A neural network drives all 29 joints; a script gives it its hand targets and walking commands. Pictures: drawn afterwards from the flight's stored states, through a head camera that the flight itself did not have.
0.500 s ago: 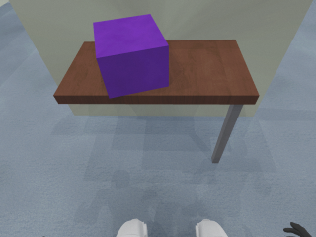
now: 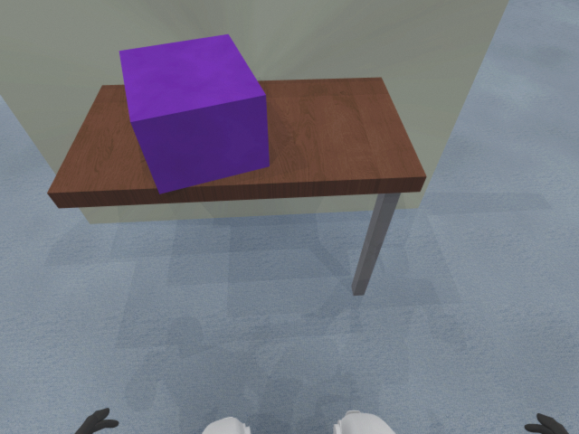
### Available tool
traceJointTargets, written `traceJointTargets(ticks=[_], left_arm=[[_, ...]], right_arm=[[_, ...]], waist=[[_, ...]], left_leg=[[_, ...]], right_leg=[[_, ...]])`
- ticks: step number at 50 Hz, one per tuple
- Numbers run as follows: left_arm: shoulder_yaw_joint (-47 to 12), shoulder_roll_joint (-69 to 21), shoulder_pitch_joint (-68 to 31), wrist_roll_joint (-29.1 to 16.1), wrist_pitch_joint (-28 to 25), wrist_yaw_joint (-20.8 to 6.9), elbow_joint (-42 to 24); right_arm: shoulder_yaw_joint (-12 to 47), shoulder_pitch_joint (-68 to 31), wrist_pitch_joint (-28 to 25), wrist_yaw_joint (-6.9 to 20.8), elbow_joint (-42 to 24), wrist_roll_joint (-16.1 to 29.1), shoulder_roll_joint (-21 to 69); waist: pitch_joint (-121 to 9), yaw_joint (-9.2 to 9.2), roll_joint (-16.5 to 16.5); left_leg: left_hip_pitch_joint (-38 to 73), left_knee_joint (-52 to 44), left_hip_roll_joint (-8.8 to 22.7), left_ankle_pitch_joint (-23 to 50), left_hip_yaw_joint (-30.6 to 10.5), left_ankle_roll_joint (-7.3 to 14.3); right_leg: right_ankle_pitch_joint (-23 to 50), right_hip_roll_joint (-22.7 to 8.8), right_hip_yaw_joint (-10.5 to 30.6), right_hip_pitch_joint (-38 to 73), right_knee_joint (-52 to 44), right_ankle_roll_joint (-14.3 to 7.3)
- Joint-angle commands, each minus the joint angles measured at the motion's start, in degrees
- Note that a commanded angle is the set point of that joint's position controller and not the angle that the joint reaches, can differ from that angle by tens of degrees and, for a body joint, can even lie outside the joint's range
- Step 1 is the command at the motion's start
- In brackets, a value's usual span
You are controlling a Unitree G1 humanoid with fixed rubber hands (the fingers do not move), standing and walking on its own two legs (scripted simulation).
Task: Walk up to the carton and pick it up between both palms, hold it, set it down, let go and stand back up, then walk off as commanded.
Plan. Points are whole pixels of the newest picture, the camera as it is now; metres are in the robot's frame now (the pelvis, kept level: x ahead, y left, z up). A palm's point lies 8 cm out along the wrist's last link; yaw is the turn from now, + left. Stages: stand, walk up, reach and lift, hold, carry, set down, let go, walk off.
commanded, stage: walk up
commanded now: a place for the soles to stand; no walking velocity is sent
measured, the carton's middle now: (195, 109) +0.76 +0.25 +0.01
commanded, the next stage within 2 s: none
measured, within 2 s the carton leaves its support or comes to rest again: neither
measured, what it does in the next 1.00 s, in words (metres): stands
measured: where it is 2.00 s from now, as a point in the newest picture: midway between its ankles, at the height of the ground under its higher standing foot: outside the picture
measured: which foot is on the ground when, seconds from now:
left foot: down 0.00-1.00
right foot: down 0.00-1.00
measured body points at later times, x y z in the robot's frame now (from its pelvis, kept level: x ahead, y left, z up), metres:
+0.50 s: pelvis +0.02 -0.03 +0.01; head +0.04 -0.03 +0.46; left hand +0.14 +0.29 -0.10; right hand +0.05 -0.37 -0.10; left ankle +0.03 +0.12 -0.68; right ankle +0.05 -0.12 -0.68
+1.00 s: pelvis +0.03 -0.03 +0.02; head +0.05 -0.02 +0.47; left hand +0.13 +0.28 -0.10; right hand +0.13 -0.35 -0.09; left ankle +0.04 +0.10 -0.68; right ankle +0.05 -0.13 -0.68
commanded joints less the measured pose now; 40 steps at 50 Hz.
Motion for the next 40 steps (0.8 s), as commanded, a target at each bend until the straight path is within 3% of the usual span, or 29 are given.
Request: traceJointTargets(ticks=[1,3,5,6,7,8,9,10,11,14,16,17,18,19,20,21,22,23,24,25,26,27,29,30,32,35,37,38,40], left_arm=[[2.92,12.32,-3.19,1.44,-0.59,-0.32,-5.12],[2.81,10.16,-3.23,0.38,-1.12,-0.83,-3.63],[2.66,9.79,1.52,-0.22,-1.97,-0.94,-1.02],[3.81,11.2,3.49,-0.04,-2.23,-0.97,0.27],[4.99,14.22,3.31,0.62,-2.05,-0.39,-0.71],[4.27,14.52,1.77,0.44,-1.7,-0.5,-0.04],[4.9,17.12,-0.43,0.77,-1.46,-0.44,-1.52],[4.32,16.61,-2.18,0.66,-1.36,-0.56,-2.15],[3.75,15.38,-2.5,0.14,-1.41,-0.52,-4.04],[2.75,11.78,-9.23,0.64,-0.53,-0.78,-4.02],[3.08,9.37,-7.45,0.72,0.06,-1.54,-3.49],[2.28,9.58,-3.6,-0.02,0.17,-1.57,-4.32],[2.93,9.36,-1.17,0.61,-0.08,-1.36,-2.31],[3.22,10.74,0.23,0.58,-0.52,-1.24,-0.78],[3.94,12.33,1.22,0.74,-1.18,-1.16,-0.56],[4.65,14.06,0.96,1.12,-1.71,-0.9,0.21],[4.15,14.67,1.23,0.71,-1.93,-1.1,-1.27],[4.28,14.82,-1.06,0.04,-1.9,-0.79,-2.73],[3.89,14.95,-2.36,-0.26,-1.72,-0.66,-2.76],[3.24,14.02,-3.63,-0.12,-1.43,-0.41,-3.28],[2.29,11.55,-5.03,0.0,-1.32,-0.26,-2.56],[2.46,10.06,-6.06,-0.52,-1.55,-0.41,-3.33],[2.59,9.56,-4.88,-0.96,-0.88,-0.51,-3.11],[2.59,9.37,-4.45,-1.0,-0.93,-0.57,-2.62],[2.5,10.51,-0.94,-0.1,-1.14,-0.17,-1.48],[3.42,11.51,1.18,-0.19,-1.14,-0.12,-0.26],[3.63,12.01,3.79,-0.51,-1.48,0.32,-0.91],[3.16,12.27,2.01,-0.08,-1.55,0.39,-1.06],[2.96,12.17,-2.12,0.29,-1.05,0.49,-3.34]], right_arm=[[-5.39,1.0,-1.4,-0.4,-0.82,-0.58,-22.0],[-3.68,-2.76,-1.66,-0.79,-1.79,-1.58,-19.71],[-2.46,-3.94,-1.84,-0.71,-2.03,-1.12,-17.74],[-2.52,-2.62,-1.2,-0.28,-1.19,-1.0,-16.03],[-1.88,-2.98,-0.54,-0.48,-2.23,-0.38,-12.58],[-1.37,-2.65,0.17,-0.39,-0.86,-0.02,-12.87],[-2.35,-3.48,0.67,-0.57,-1.21,-0.16,-14.05],[-2.8,-1.84,0.49,-0.09,0.01,-0.09,-14.71],[-1.68,-1.28,0.07,0.06,0.76,0.58,-13.11],[-2.27,9.86,-0.64,-0.33,4.1,-0.41,-12.51],[-3.44,8.22,-1.29,-0.69,3.91,-2.12,-16.45],[-3.03,4.82,-1.07,-0.51,2.29,-1.56,-18.3],[-3.13,-1.25,-1.01,-0.3,1.38,-1.81,-18.07],[-1.98,-2.93,-1.17,-0.34,0.67,-1.38,-16.47],[-1.69,-1.13,-1.17,-0.17,1.05,-1.07,-14.56],[-1.45,-0.58,-0.63,-0.12,1.0,-0.69,-11.26],[-1.21,0.34,-0.43,-0.58,0.29,-0.61,-10.98],[-1.46,0.93,-0.28,-1.04,1.64,-0.34,-12.8],[-1.55,3.59,-0.78,-0.87,2.28,-0.03,-12.61],[-1.89,6.1,-1.17,-0.89,3.68,-0.44,-12.44],[-1.85,6.8,-1.86,-0.75,4.37,-0.52,-11.43],[-1.24,7.57,-2.26,-1.06,4.13,-0.64,-11.24],[-2.6,6.35,-2.6,-1.08,3.35,-1.1,-16.09],[-2.53,6.25,-2.51,-1.23,3.8,-0.97,-17.24],[-2.29,1.62,-1.89,-1.4,2.26,-0.65,-14.73],[-2.01,1.23,-1.2,-1.99,1.12,0.0,-11.34],[-0.79,0.63,-0.35,-2.34,1.19,-0.2,-9.55],[-1.27,-0.16,-0.31,-2.26,0.39,-0.36,-9.31],[-1.6,2.49,-0.38,-2.09,1.44,0.18,-10.42]], waist=[[-5.46,-1.98,17.22],[-0.35,0.97,10.03],[-3.97,2.44,9.56],[-4.71,2.34,5.2],[-5.09,2.93,-5.27],[-7.27,1.87,-8.97],[-2.03,3.2,-8.09],[-0.21,1.19,-4.97],[-1.63,1.21,-2.61],[-6.22,-3.63,-6.25],[-3.96,-2.32,5.22],[-4.76,0.47,11.85],[-1.96,2.79,10.85],[-2.26,3.64,6.33],[-3.92,4.64,1.65],[-2.2,3.84,-5.1],[-4.68,3.21,-6.63],[-3.27,3.09,-1.59],[-4.33,0.8,1.1],[-5.16,-0.4,-0.8],[-4.3,-1.64,0.57],[-4.66,-1.48,-3.48],[-6.21,0.28,8.9],[-6.07,0.62,12.29],[-8.54,2.26,8.29],[-12.98,3.57,-0.67],[-11.63,4.2,-5.84],[-8.76,3.85,-3.14],[-8.46,1.38,-4.22]], left_leg=[[11.71,-34.3,24.94,-14.29,-35.42,16.51],[4.48,-27.96,18.61,-0.24,-24.02,14.43],[2.11,-19.88,11.11,9.41,-12.62,8.53],[-2.23,-13.59,6.5,12.55,-7.24,5.93],[-8.36,-4.28,0.94,3.89,-2.77,3.24],[-4.04,-4.3,-2.54,-8.4,-3.14,3.38],[-3.86,0.46,-2.61,-11.97,-4.0,3.45],[0.68,-0.28,-2.43,-9.24,-5.87,2.87],[-0.32,-3.47,-1.41,-5.54,-4.25,3.2],[6.51,-14.82,-2.19,4.4,-4.43,4.94],[9.89,-24.84,4.24,-8.78,-17.27,7.0],[7.83,-29.77,10.85,-18.98,-25.21,10.12],[2.32,-30.61,12.94,-14.96,-26.0,12.4],[-1.73,-25.46,11.5,-6.98,-23.7,11.15],[-4.36,-18.79,6.04,1.73,-14.45,7.79],[-9.21,-7.56,-1.19,4.04,-7.11,3.92],[-8.74,-3.5,-4.93,-3.97,-6.33,3.57],[-6.21,-0.3,-4.5,-7.39,-8.27,3.26],[-1.4,-5.63,-3.04,-1.27,-7.38,3.23],[0.03,-11.9,-3.87,2.22,-5.66,3.8],[5.18,-16.3,-3.45,11.9,-6.27,4.06],[7.59,-17.73,-0.84,22.02,-9.84,4.32],[8.32,-22.13,6.84,21.53,-21.84,8.68],[9.11,-21.85,8.34,28.34,-23.72,10.37],[8.25,-16.43,5.59,32.34,-15.9,8.75],[-0.47,-5.3,-3.4,24.02,-6.61,3.59],[-6.87,-0.12,-6.02,-2.78,-5.45,3.97],[-5.86,0.58,-6.5,-7.1,-8.11,3.65],[-1.63,-3.37,-4.49,-6.49,-7.14,3.94]], right_leg=[[-7.42,-2.95,-0.83,-14.91,4.62,-1.24],[-7.72,-3.19,-1.55,-7.2,-5.18,-1.37],[9.74,-3.06,-0.87,3.65,-14.28,-2.7],[16.54,-2.37,1.51,10.41,-18.09,-3.27],[8.51,-6.54,12.94,11.27,-24.15,-6.38],[-7.69,-11.49,23.4,5.68,-31.18,-9.8],[-19.25,-14.97,27.58,0.02,-36.84,-13.6],[-21.93,-15.18,28.46,-5.0,-37.36,-13.95],[-18.57,-12.79,21.23,-2.01,-34.32,-12.2],[-7.74,-7.23,10.1,-1.14,-25.48,-7.17],[-8.77,-1.89,2.57,-8.68,-13.61,-3.75],[-6.99,-0.63,-1.1,-6.38,-10.76,-2.22],[-3.84,-1.25,-2.9,-1.11,-9.06,-1.19],[-1.37,-2.36,-0.59,5.22,-14.23,-1.46],[3.4,-4.21,3.43,11.41,-20.95,-2.64],[5.6,-8.97,15.21,13.28,-28.45,-5.07],[1.71,-15.46,23.1,12.79,-31.21,-10.1],[0.1,-18.0,24.98,8.16,-33.64,-12.34],[1.46,-17.76,23.18,6.32,-30.74,-11.85],[7.0,-14.13,17.24,7.74,-28.66,-10.26],[19.62,-11.72,10.71,7.0,-23.74,-8.39],[27.58,-8.25,5.69,4.34,-18.81,-6.0],[18.48,-2.78,-1.52,2.57,-11.0,-1.7],[19.16,-3.3,-0.67,4.03,-11.24,-1.43],[27.53,-4.64,0.46,9.5,-15.22,-2.41],[37.74,-10.68,8.03,22.23,-18.71,-8.26],[46.64,-17.27,14.45,23.58,-21.46,-11.25],[39.46,-19.43,18.36,18.56,-26.0,-12.51],[34.7,-18.03,14.01,14.65,-25.96,-12.97]])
